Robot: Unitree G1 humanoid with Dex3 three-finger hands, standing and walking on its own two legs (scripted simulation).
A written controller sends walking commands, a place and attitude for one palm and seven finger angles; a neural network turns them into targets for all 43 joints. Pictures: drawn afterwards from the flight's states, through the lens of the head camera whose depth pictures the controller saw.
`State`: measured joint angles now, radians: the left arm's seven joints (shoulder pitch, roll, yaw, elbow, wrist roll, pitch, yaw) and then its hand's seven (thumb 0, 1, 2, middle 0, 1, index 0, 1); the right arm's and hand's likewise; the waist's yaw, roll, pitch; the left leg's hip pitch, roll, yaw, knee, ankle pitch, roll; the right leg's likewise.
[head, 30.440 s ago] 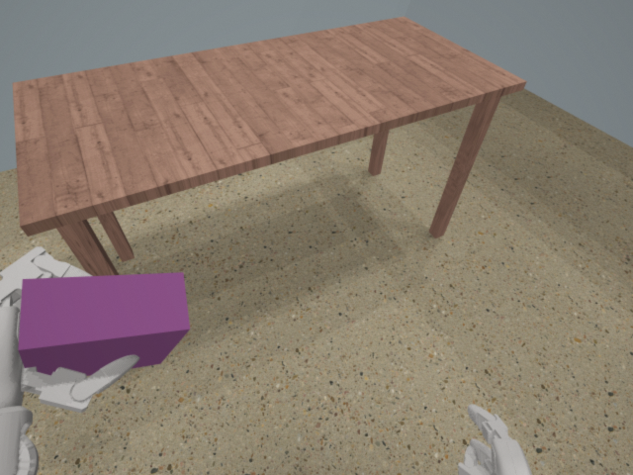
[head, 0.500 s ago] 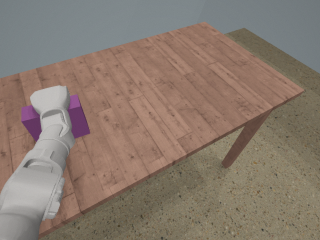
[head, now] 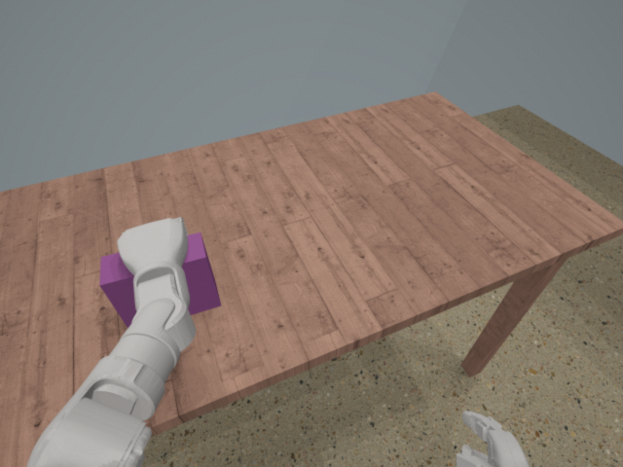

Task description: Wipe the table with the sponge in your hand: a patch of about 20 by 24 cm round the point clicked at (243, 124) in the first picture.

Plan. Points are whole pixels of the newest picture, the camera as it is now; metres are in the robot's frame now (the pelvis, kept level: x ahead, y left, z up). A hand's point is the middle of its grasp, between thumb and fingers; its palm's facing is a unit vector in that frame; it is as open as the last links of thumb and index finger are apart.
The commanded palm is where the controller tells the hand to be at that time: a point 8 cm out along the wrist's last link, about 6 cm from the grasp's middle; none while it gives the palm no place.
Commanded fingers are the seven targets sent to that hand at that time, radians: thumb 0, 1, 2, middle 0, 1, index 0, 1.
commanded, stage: wipe back along the third lane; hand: left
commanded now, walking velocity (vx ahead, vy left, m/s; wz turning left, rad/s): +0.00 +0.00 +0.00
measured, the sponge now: (169, 291) +0.36 +0.26 +0.00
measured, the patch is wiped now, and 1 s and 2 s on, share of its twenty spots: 1.00 1.00 1.00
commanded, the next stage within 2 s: slide back across to the middle lane in 1.34 s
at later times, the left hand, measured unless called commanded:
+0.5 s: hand (177, 297) +0.32 +0.22 +0.04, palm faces -0.02 -0.04 -1.00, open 9.8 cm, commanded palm +0.29 +0.20 +0.07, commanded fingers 0.00 0.10 1.30 -1.20 -1.60 -1.20 -1.60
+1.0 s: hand (185, 321) +0.29 +0.20 +0.04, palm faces +0.01 -0.05 -1.00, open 9.8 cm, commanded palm +0.25 +0.18 +0.07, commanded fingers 0.00 0.10 1.30 -1.20 -1.60 -1.20 -1.60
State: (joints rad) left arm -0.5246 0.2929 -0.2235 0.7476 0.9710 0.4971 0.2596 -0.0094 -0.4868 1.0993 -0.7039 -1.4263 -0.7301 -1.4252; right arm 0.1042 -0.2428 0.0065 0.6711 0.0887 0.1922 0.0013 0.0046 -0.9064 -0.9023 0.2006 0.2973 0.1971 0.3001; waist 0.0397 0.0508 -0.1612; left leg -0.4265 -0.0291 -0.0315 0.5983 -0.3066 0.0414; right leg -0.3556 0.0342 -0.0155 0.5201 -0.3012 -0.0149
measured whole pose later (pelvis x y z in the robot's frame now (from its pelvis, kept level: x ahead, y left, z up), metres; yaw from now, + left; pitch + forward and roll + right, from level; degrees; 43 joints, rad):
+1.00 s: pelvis -0.02 -0.03 +0.00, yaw -1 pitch +2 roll +0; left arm -0.20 0.26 -0.30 0.38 0.97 0.58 0.23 0.00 -0.48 1.10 -0.70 -1.43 -0.73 -1.43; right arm 0.06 -0.25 0.02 0.65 0.11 0.19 0.01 0.01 -0.91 -0.90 0.20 0.30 0.20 0.30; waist 0.07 0.08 -0.13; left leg -0.31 -0.01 -0.02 0.56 -0.28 0.01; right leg -0.28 0.05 0.00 0.54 -0.30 -0.05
